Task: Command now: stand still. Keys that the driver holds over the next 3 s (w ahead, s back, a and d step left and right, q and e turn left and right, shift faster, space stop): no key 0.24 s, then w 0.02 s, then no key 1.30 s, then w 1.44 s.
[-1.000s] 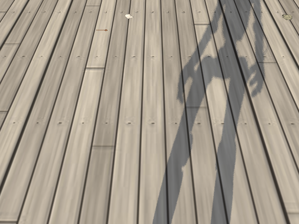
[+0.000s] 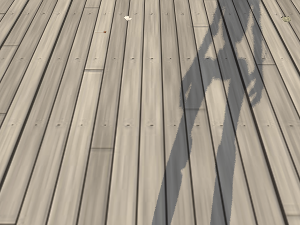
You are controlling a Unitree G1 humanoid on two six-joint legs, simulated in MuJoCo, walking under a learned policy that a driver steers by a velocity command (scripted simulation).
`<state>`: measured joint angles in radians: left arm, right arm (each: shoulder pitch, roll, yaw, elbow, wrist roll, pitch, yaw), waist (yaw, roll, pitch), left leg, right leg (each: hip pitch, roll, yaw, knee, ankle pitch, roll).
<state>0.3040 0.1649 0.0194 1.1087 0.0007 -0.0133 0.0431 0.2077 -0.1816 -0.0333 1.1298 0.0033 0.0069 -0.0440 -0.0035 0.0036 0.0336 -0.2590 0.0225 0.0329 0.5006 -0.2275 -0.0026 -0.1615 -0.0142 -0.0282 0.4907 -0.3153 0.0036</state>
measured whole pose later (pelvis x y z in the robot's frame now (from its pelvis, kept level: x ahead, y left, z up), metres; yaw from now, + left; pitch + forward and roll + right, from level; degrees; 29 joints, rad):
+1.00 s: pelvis +0.01 +0.00 +0.00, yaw +0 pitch -1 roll +0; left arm 0.34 0.15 0.02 1.09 0.00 -0.01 0.04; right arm 0.24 -0.17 -0.03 1.13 0.01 0.01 -0.05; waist 0.00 0.00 0.03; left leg -0.25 0.03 0.03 0.51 -0.25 -0.01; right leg -0.15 -0.01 -0.03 0.49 -0.33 0.00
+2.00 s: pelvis +0.12 +0.05 +0.01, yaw +0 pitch +1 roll +0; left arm 0.29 0.23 0.06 0.99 -0.04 -0.10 0.00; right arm 0.42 -0.18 -0.04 1.10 0.01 -0.11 0.02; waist -0.03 -0.03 -0.03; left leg -0.12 -0.02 0.07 0.40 -0.29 0.05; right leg -0.52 -0.07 0.00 1.20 -0.24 -0.08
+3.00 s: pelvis +0.68 +0.06 -0.01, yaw +0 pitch +2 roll +0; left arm 0.31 0.26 0.05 1.00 -0.03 -0.10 0.00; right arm 0.14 -0.24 -0.06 0.89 0.01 -0.11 0.03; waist 0.01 -0.02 0.02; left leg -0.41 -0.01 0.06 0.52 -0.15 0.05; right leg -0.34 -0.02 0.03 1.17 -0.41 -0.05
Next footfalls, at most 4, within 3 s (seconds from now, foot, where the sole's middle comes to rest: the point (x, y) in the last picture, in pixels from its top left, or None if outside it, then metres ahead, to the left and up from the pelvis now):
2.34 right None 0.50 -0.10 -0.77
2.90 left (126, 166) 0.80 0.15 -0.77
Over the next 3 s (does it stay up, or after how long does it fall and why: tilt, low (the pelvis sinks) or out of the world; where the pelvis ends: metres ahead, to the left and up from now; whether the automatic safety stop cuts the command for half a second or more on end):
stays up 0.68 0.06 -0.01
